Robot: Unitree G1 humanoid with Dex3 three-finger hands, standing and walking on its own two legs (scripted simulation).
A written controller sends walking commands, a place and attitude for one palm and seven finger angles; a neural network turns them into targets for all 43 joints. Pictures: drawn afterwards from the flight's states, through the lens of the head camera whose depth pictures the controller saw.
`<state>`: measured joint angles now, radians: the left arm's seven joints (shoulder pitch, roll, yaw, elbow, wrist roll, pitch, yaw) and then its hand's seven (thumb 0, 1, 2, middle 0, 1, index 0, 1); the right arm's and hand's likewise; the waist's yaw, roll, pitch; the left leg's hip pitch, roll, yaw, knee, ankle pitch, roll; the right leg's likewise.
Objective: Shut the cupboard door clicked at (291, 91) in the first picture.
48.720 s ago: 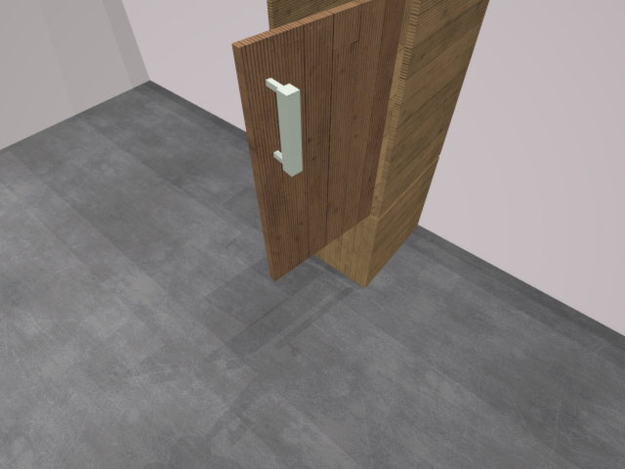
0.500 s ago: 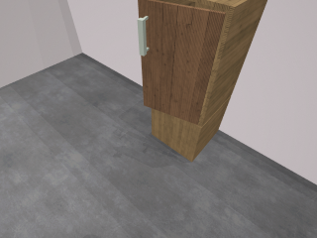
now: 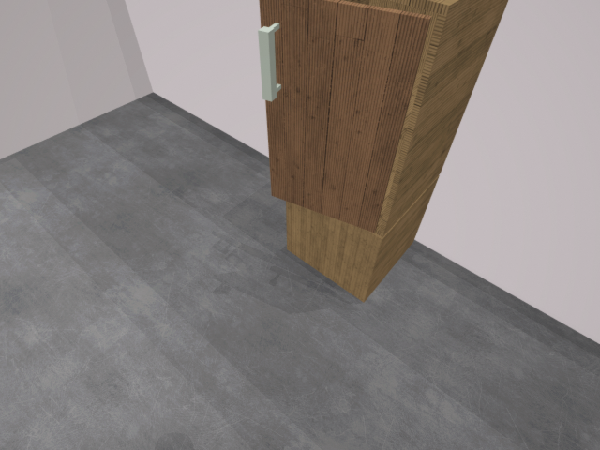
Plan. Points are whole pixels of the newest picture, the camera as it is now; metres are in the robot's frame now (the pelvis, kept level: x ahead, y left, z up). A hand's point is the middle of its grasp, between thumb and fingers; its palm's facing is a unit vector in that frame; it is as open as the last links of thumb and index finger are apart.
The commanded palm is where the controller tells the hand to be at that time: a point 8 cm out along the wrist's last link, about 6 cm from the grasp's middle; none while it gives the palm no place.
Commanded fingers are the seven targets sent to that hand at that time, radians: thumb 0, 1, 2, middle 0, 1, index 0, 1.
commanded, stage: walk to a spot facing it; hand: left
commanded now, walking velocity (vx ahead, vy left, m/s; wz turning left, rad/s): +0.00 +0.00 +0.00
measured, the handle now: (272, 62) +0.87 +0.11 +0.11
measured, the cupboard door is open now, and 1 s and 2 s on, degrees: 14 14 14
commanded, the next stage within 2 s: none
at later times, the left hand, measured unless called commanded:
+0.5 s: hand out of the picture +0.00 +0.20 -0.20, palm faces +0.21 -0.95 -0.22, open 7.4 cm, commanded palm none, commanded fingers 0.00 0.90 0.90 -0.20 -0.30 -0.20 -0.30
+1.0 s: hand out of the picture +0.02 +0.22 -0.16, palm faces +0.45 -0.84 -0.31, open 7.4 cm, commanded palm none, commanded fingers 0.00 0.90 0.90 -0.20 -0.30 -0.20 -0.30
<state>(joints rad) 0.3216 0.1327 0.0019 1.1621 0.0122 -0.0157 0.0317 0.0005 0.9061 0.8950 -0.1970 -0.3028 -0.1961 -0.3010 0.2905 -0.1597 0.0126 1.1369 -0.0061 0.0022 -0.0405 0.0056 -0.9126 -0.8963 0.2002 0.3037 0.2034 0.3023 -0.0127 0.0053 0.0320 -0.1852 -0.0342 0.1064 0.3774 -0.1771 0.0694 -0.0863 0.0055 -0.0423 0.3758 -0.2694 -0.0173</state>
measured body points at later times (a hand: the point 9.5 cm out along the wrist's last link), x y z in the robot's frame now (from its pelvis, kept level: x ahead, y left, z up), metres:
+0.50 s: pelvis +0.00 +0.01 -0.02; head +0.03 +0.03 +0.42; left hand -0.02 +0.25 -0.19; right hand +0.05 -0.22 -0.17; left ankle +0.01 +0.09 -0.74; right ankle -0.04 -0.11 -0.74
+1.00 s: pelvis +0.01 -0.03 -0.01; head +0.06 -0.01 +0.44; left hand -0.01 +0.26 -0.13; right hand +0.18 -0.25 -0.16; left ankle +0.02 +0.09 -0.74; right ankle +0.06 -0.15 -0.74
